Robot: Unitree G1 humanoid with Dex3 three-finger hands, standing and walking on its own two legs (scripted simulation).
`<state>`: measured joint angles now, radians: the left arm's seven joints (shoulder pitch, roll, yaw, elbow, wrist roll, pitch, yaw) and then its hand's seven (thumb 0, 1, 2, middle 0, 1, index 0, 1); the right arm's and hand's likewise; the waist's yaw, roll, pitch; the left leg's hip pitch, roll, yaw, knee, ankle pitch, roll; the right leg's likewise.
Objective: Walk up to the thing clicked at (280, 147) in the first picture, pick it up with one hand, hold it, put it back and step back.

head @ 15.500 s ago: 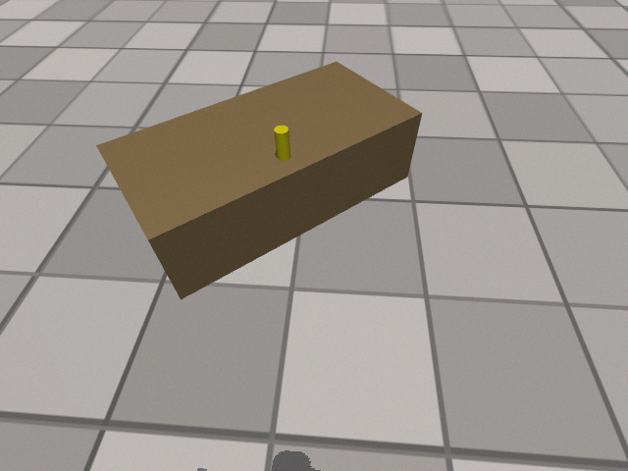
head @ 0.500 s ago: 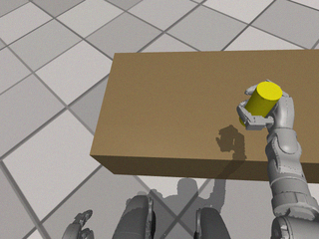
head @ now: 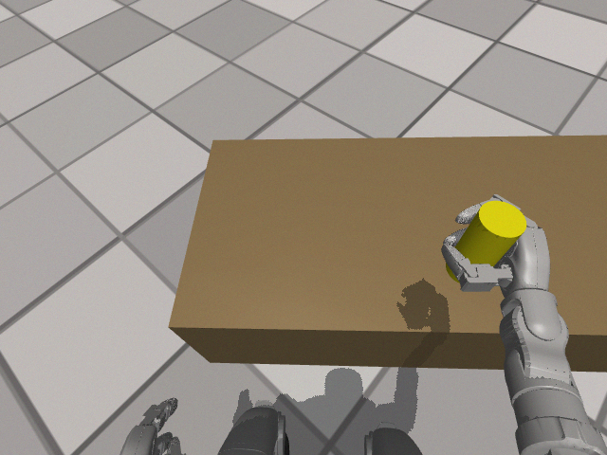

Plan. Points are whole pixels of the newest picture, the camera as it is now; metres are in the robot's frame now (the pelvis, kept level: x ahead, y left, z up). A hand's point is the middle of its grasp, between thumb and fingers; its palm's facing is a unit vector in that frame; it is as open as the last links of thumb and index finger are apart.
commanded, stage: lift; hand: right
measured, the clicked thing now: (481, 246) +0.37 -0.19 +0.05
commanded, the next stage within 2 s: hold in 0.42 s
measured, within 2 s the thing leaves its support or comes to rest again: neither
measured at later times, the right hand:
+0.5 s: hand (486, 252) +0.35 -0.18 +0.06, palm faces +0.05 +1.00 +0.01, open 7.4 cm
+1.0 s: hand (492, 258) +0.34 -0.18 +0.08, palm faces +0.05 +1.00 +0.01, open 7.4 cm
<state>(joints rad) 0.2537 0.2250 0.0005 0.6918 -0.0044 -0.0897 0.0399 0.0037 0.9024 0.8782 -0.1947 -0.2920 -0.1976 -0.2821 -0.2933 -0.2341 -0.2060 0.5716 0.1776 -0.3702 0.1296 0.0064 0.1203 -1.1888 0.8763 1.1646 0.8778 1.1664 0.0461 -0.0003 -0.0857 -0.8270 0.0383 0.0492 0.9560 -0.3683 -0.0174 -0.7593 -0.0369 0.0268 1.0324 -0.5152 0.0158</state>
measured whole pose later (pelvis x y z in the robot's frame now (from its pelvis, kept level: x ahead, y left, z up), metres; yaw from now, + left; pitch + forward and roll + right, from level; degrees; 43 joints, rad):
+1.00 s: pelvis +0.01 +0.00 +0.02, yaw +0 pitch +8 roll +2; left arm 0.24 0.21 -0.01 0.69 -0.02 -0.08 0.06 0.01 0.92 0.88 -0.20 -0.30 -0.21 -0.29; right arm -0.14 -0.22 -0.16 0.41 0.20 -0.32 0.14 0.01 0.12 -1.19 0.88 1.16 0.88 1.16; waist 0.01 0.00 -0.06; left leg -0.62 0.04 0.05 0.81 -0.33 -0.03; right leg -0.55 -0.03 0.02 0.88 -0.47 0.01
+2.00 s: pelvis +0.01 +0.00 +0.03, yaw +0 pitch +7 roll +1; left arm 0.23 0.21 -0.01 0.69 -0.01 -0.09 0.06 0.01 0.92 0.88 -0.19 -0.30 -0.21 -0.28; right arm -0.12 -0.21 -0.16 0.39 0.20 -0.29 0.15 0.01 0.12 -1.19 0.88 1.16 0.88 1.16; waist 0.01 0.00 -0.05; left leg -0.57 0.04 0.05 0.77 -0.32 -0.02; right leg -0.50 -0.03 0.02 0.84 -0.45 0.01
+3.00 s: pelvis +0.01 +0.00 +0.03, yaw +0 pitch +6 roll +1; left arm 0.23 0.21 -0.02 0.70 -0.01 -0.09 0.06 0.01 0.92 0.88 -0.19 -0.30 -0.20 -0.28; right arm -0.12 -0.21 -0.16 0.41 0.21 -0.31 0.16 0.01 0.12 -1.19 0.88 1.16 0.88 1.16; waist 0.01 0.00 -0.04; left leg -0.57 0.04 0.05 0.78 -0.31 -0.02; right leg -0.50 -0.03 0.02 0.84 -0.45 0.02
